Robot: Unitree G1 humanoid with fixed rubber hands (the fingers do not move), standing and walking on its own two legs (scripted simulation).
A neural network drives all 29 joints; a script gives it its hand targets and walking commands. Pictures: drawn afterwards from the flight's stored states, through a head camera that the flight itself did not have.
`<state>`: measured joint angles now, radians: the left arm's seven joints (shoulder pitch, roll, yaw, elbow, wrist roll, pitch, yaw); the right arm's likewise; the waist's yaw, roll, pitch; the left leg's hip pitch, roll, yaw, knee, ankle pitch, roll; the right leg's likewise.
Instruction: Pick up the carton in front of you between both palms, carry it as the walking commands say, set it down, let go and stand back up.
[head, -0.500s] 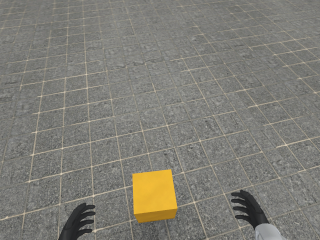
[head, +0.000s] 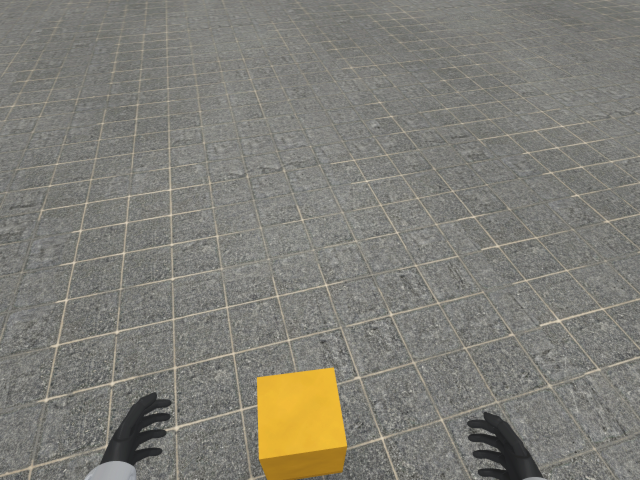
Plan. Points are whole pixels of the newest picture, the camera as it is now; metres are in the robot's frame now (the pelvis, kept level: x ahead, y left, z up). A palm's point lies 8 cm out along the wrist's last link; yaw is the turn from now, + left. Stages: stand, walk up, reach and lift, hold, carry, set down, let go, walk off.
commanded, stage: stand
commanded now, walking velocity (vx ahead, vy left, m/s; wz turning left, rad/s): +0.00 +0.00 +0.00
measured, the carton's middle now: (300, 426) +0.41 +0.07 -0.65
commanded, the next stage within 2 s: none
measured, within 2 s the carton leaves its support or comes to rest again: neither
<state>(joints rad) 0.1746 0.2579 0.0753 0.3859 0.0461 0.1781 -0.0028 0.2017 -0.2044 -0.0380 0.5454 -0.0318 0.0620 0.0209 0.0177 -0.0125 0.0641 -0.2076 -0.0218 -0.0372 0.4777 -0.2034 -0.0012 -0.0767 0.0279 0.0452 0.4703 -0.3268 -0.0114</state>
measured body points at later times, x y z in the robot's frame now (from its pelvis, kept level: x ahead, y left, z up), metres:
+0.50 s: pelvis +0.02 +0.02 +0.00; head +0.03 +0.05 +0.45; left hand +0.14 +0.32 -0.12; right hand +0.16 -0.28 -0.09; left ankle +0.04 +0.12 -0.74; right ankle -0.04 -0.11 -0.74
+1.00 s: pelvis +0.01 +0.03 +0.01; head +0.01 +0.05 +0.46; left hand +0.11 +0.34 -0.12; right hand +0.12 -0.28 -0.10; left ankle +0.04 +0.12 -0.74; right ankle -0.04 -0.11 -0.74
